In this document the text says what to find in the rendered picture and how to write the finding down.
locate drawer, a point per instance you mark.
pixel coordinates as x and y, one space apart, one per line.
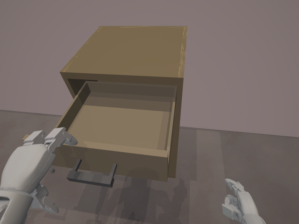
127 124

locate right robot forearm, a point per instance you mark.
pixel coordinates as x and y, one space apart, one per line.
252 219

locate left robot forearm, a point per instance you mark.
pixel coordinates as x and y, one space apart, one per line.
14 205

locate cabinet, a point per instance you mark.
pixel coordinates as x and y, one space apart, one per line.
134 55

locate right robot hand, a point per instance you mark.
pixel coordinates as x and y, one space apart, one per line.
236 208

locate left robot hand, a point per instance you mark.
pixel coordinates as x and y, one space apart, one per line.
28 165

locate handle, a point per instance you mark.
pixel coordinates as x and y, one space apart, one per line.
88 178

